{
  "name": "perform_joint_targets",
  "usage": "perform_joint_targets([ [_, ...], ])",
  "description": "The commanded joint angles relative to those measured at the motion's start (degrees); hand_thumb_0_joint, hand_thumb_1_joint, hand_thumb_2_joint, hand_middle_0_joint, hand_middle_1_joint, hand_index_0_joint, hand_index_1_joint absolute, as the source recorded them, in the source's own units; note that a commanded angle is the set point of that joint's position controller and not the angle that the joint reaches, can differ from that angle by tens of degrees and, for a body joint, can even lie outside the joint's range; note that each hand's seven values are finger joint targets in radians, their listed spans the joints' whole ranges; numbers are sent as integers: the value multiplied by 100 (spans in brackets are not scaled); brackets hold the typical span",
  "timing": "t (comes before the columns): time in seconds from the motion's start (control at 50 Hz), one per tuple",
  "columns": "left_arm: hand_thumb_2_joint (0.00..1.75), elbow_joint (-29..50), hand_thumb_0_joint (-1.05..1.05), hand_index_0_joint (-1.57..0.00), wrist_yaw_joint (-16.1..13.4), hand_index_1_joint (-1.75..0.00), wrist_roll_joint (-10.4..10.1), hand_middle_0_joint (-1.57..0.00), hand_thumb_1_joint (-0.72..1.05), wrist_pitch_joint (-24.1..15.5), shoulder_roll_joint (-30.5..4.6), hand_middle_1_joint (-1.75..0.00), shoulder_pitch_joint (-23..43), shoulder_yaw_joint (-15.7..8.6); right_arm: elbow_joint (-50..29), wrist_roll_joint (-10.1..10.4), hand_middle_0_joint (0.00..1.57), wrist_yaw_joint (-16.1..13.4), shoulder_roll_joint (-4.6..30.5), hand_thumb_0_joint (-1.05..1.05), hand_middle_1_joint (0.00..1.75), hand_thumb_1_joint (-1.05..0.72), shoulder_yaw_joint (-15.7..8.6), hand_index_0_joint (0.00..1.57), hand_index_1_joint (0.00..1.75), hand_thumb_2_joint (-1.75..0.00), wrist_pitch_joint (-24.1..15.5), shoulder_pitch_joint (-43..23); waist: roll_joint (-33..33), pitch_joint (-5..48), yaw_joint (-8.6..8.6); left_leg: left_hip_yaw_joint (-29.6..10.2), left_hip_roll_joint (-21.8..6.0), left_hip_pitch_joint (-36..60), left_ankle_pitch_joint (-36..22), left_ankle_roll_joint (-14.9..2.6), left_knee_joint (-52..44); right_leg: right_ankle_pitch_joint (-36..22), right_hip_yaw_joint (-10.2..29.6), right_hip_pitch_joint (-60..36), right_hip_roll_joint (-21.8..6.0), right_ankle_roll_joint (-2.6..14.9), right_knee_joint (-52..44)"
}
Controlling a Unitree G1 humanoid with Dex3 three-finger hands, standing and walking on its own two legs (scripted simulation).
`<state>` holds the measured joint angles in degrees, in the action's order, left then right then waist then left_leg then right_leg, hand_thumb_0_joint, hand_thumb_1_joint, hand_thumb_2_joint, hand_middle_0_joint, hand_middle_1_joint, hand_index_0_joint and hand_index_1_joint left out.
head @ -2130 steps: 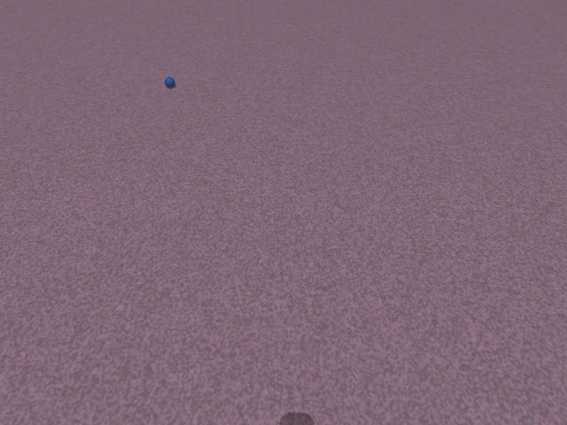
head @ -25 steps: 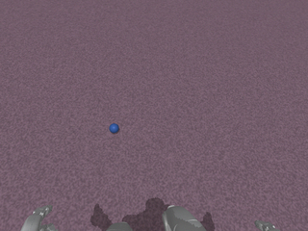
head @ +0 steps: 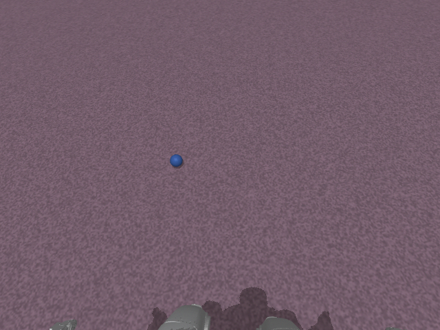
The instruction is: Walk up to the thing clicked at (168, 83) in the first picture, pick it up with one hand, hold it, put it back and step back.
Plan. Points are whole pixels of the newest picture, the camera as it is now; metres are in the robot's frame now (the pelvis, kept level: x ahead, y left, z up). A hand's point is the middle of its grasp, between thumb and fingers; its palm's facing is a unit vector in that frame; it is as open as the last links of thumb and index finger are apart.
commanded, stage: step back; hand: left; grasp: from above
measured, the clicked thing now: (176, 160) +0.96 +0.28 -0.73
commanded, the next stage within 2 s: stand in 1.56 s
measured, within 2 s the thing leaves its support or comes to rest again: neither
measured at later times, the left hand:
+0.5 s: hand out of the picture -0.12 +0.24 -0.15, palm faces -0.01 -0.91 -0.41, open 7.4 cm
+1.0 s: hand out of the picture -0.13 +0.25 -0.14, palm faces +0.05 -0.91 -0.41, open 7.4 cm
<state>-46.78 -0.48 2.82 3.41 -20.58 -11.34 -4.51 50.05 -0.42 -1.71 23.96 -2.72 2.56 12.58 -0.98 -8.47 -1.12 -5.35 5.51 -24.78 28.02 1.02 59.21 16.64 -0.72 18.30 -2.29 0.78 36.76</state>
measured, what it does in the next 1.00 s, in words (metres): walks backwards: left foot, then right foot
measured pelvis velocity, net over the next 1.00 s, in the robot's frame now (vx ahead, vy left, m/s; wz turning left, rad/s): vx -0.19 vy -0.04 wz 0.04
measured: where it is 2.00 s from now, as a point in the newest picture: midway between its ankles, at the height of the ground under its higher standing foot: outside the picture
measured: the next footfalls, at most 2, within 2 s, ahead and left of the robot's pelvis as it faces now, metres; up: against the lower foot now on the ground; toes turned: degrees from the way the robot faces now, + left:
left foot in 0.10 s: -0.01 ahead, +0.12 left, +0.00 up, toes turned +1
right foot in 0.40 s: -0.12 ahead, -0.14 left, +0.00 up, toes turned +1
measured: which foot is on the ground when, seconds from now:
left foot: up 0.00-0.08, down 0.10-0.44, up 0.46-0.68, down 0.70-0.98, up 1.00-1.00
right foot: down 0.00-0.10, up 0.12-0.38, down 0.40-1.00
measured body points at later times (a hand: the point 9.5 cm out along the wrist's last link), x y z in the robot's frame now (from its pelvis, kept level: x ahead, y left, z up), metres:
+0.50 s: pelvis -0.17 -0.03 -0.01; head -0.15 -0.04 +0.44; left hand -0.12 +0.29 -0.12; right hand -0.05 -0.35 -0.12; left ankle -0.08 +0.11 -0.70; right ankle -0.19 -0.15 -0.73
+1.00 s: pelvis -0.19 -0.04 +0.00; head -0.18 -0.04 +0.45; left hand -0.14 +0.29 -0.11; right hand -0.13 -0.35 -0.13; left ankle -0.19 +0.10 -0.72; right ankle -0.16 -0.14 -0.73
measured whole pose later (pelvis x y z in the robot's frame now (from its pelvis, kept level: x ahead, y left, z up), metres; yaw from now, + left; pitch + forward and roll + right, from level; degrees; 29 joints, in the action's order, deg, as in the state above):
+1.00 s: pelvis -0.19 -0.04 +0.00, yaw +3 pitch -3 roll -1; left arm -56.6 0.7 2.3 -1.6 -22.4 -12.0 -4.6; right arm 56.6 -1.4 0.8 21.6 -2.8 0.5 14.0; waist -2.1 -3.7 0.3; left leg -4.8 -1.1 -15.6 23.1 -0.3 40.1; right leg 15.4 -2.7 15.3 1.2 1.6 34.2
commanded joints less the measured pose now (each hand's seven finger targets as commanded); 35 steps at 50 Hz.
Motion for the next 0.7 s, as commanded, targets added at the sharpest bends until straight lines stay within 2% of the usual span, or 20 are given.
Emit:
perform_joint_targets([
  [0.0,90,637,0,-20,-158,-30,-74,-20,90,-141,-1500,-30,203,-371,-488,-93,20,-34,765,0,30,-90,-259,20,30,-90,-228,-24,1269,1092,-138,412,-375,61,27,-49,-1870,-2918,1162,-1487,-1295,1021,-420],
  [0.04,90,726,0,-20,-118,-30,-151,-20,90,-57,-1476,-30,437,-309,-256,-103,20,-17,780,0,30,-90,-309,20,30,-90,-244,431,952,1226,129,749,-279,936,-1387,-128,-3503,-2502,937,-1122,-1094,787,67],
  [0.06,90,735,0,-20,-95,-30,-155,-20,90,-23,-1312,-30,306,-225,-229,-137,20,-29,968,0,30,-90,-380,20,30,-90,-249,394,620,1188,66,190,-618,1366,-1920,-255,-3653,-1728,868,-455,-884,508,246],
  [0.08,90,745,0,-20,-69,-30,-182,-20,90,-7,-1101,-30,124,-164,-289,-223,20,-31,1444,0,30,-90,-488,20,30,-90,-244,251,-451,1177,-14,-1476,-1817,1843,-2491,-728,-3831,-115,460,734,-185,178,1044],
  [0.1,90,832,0,-20,-142,-30,-232,-20,90,-7,-1289,-30,623,-269,-441,-144,20,36,2085,0,30,-90,-565,20,30,-90,-216,4,-1377,1062,299,-2544,-2848,812,-3098,-1714,-4099,2077,213,660,473,-11,2212],
  [0.12,90,754,0,-20,-169,-30,-151,-20,90,8,-1392,-30,763,-329,-473,-182,20,10,1981,0,30,-90,-594,20,30,-90,-266,-176,-1005,908,305,-2773,-3040,361,-3099,-1997,-4110,2115,937,497,440,-11,3176],
  [0.14,90,642,0,-20,-151,-30,-196,-20,90,22,-1358,-30,673,-331,-460,-163,20,-27,1612,0,30,-90,-468,20,30,-90,-291,-344,-281,970,149,-1814,-2591,679,-3768,-1784,-3711,1830,1180,647,565,29,3504],
  [0.18,90,390,0,-20,-127,-30,-266,-20,90,6,-1292,-30,198,-305,-516,-181,20,-72,1331,0,30,-90,-341,20,30,-90,-273,-662,-325,952,-125,-934,-2132,699,-3868,-1473,-3417,1419,1035,691,640,37,3798],
  [0.24,90,356,0,-20,-74,-30,-204,-20,90,-53,-1149,-30,105,-292,-537,-214,20,-34,1157,0,30,-90,-333,20,30,-90,-220,-558,-713,906,4,-745,-1987,1201,-3617,-1494,-3266,1478,735,695,498,-151,2716],
  [0.28,90,317,0,-20,-32,-30,-175,-20,90,-131,-1137,-30,179,-263,-503,-218,20,-19,1235,0,30,-90,-378,20,30,-90,-209,-353,-825,1027,176,-748,-1969,1465,-2700,-1473,-3309,1391,481,533,399,-174,1630],
  [0.3,90,237,0,-20,-16,-30,-173,-20,90,-170,-1140,-30,47,-245,-524,-207,20,-7,1325,0,30,-90,-409,20,30,-90,-196,-435,-1041,1111,131,-818,-2040,1441,-2110,-1374,-3333,1290,404,264,239,-95,896],
  [0.36,90,-267,0,-20,-5,-30,-122,-20,90,-327,-1103,-30,-517,-281,-446,-178,20,71,1391,0,30,-90,-408,20,30,-90,-53,-479,-969,1302,-38,-448,-1685,877,-1045,-1036,-2975,394,-127,-966,502,85,-1225],
  [0.38,90,-381,0,-20,-32,-30,-46,-20,90,-392,-1310,-30,-691,-336,-449,-152,20,83,1124,0,30,-90,-324,20,30,-90,-33,-457,-369,1265,-81,-249,-1422,230,-543,-785,-2313,485,522,-1412,267,186,-1542],
  [0.4,90,-278,0,-20,-48,-30,45,-20,90,-442,-1823,-30,-627,-476,-613,-110,20,108,705,0,30,-90,-202,20,30,-90,-70,-586,1012,991,-171,124,-560,-1163,54,-303,-1334,1605,2676,-1428,-946,582,-1977],
  [0.42,90,-66,0,-20,-55,-30,44,-20,90,-407,-2426,-30,-33,-560,-655,-121,20,25,911,0,30,-90,-299,20,30,-90,-52,-1014,1472,587,-359,-401,-435,-508,548,-88,-514,2423,3755,616,-2126,1418,-2417],
  [0.44,90,26,0,-20,-69,-30,-1,-20,90,-449,-2205,-30,343,-515,-527,-83,20,35,1130,0,30,-90,-370,20,30,-90,-51,-956,859,142,-133,-768,-548,-280,196,-53,-97,2452,3430,1024,-1988,1380,-2332],
  [0.48,90,38,0,-20,-102,-30,-24,-20,90,-513,-1731,-30,753,-366,-223,-13,20,64,980,0,30,-90,-310,20,30,-90,-132,-532,446,160,169,-534,-201,-478,-416,-70,110,794,1921,355,-1158,915,-1703],
  [0.6,90,-188,0,-20,-15,-30,27,-20,90,-543,-1729,-30,102,-404,-117,-165,20,249,876,0,30,-90,-293,20,30,-90,-289,-656,1093,326,-288,184,-464,-106,106,31,-1806,2279,1801,-359,-1143,955,-1800],
  [0.66,90,-190,0,-20,41,-30,-30,-20,90,-434,-1660,-30,276,-281,201,-154,20,247,842,0,30,-90,-368,20,30,-90,-403,-92,965,520,74,538,-343,1535,-567,-170,-3492,1698,1300,260,-974,727,-1259],
  [0.68,90,-211,0,-20,51,-30,-37,-20,90,-408,-1368,-30,108,-174,318,-188,20,215,943,0,30,-90,-437,20,30,-90,-453,161,394,691,173,139,-465,2225,-578,-241,-3818,1423,892,642,-672,553,-545],
])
